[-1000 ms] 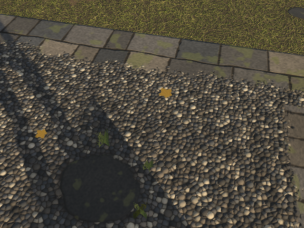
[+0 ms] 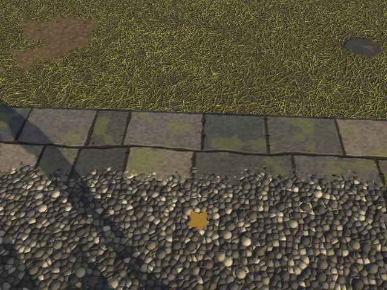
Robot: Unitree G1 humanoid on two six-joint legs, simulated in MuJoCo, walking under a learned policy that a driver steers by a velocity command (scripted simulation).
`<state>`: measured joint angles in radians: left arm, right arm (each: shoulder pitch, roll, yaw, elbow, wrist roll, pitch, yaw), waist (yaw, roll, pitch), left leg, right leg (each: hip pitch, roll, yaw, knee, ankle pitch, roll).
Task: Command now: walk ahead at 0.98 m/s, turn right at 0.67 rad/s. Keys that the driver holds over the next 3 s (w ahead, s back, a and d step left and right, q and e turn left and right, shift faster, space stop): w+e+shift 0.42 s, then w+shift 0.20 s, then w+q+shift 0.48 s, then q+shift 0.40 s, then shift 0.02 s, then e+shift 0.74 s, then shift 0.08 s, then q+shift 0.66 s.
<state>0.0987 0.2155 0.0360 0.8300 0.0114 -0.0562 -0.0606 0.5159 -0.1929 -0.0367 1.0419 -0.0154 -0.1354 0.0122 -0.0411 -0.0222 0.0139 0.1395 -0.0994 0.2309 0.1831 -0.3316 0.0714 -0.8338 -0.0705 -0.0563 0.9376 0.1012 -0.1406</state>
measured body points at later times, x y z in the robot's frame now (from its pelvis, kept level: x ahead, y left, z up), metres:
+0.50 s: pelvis +0.46 -0.03 +0.00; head +0.49 -0.04 +0.45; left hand +0.52 +0.26 -0.12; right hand +0.65 -0.30 -0.05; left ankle +0.73 +0.07 -0.68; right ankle +0.28 -0.02 -0.73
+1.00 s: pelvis +0.89 -0.18 -0.01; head +0.92 -0.19 +0.44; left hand +1.23 -0.13 -0.04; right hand +0.68 -0.38 -0.13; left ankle +0.75 +0.02 -0.72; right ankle +0.97 -0.34 -0.73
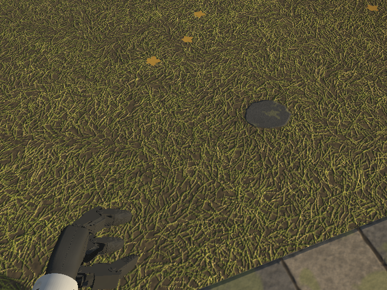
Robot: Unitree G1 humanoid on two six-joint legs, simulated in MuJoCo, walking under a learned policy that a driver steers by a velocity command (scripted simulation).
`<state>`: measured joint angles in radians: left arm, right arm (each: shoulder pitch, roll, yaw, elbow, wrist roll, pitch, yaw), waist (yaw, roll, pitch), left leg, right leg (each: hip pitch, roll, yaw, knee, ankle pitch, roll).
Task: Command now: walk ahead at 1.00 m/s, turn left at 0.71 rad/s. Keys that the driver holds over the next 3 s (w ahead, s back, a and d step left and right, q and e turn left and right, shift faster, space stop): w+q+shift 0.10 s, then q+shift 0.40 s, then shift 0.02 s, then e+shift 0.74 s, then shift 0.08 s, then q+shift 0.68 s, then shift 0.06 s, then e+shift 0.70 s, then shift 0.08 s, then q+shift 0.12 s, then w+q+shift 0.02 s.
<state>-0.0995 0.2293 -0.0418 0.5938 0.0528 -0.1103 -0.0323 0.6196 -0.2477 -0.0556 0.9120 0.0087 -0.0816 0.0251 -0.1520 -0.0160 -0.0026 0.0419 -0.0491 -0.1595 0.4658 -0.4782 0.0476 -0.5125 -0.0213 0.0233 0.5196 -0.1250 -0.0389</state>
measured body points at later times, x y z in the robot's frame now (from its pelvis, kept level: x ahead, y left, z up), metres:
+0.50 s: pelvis +0.36 +0.04 -0.01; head +0.41 +0.06 +0.43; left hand +0.42 +0.35 -0.11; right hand +0.61 -0.16 -0.11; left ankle +0.45 +0.11 -0.72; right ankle +0.32 -0.14 -0.61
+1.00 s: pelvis +0.53 +0.05 -0.03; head +0.57 +0.05 +0.42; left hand +0.56 +0.35 -0.12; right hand +0.77 -0.14 -0.14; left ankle +0.50 +0.19 -0.69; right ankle +0.65 -0.01 -0.76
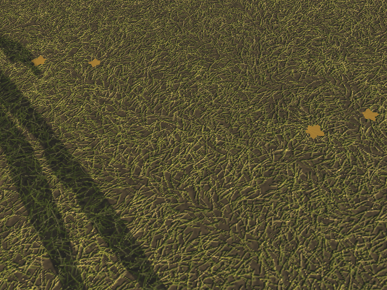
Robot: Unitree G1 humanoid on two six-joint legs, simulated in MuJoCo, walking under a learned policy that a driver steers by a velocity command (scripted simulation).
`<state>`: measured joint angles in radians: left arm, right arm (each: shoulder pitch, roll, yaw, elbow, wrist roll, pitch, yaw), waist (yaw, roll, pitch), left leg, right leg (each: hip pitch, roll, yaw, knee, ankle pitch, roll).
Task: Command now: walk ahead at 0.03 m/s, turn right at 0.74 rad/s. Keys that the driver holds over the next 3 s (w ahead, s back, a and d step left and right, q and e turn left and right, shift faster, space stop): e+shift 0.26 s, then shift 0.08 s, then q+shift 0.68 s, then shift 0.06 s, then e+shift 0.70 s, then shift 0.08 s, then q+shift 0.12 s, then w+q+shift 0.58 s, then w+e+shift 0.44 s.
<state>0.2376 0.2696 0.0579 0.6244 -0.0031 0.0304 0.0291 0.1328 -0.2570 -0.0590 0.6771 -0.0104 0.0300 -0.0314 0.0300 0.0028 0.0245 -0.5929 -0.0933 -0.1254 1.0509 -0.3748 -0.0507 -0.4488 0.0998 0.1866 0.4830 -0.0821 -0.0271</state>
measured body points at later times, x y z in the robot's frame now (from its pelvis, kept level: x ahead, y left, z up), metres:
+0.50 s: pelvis +0.02 +0.02 +0.01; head +0.04 +0.02 +0.46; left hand +0.28 +0.20 -0.08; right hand +0.03 -0.27 -0.10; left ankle +0.06 +0.14 -0.73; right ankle -0.02 -0.12 -0.72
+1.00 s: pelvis +0.02 +0.05 -0.01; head +0.07 +0.09 +0.44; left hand +0.17 +0.35 -0.12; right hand +0.20 -0.23 -0.08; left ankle +0.04 +0.14 -0.73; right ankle +0.00 -0.11 -0.66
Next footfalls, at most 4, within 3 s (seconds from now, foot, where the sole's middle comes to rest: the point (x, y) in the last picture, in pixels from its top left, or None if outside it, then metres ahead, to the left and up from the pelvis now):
0.14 left None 0.10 0.13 -0.77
0.52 right None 0.01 -0.13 -0.77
0.90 left None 0.08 0.14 -0.77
1.38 right None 0.13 -0.07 -0.77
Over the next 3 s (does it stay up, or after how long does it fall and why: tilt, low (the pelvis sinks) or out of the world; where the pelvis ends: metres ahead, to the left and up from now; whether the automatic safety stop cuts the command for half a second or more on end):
stays up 0.78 0.16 -0.02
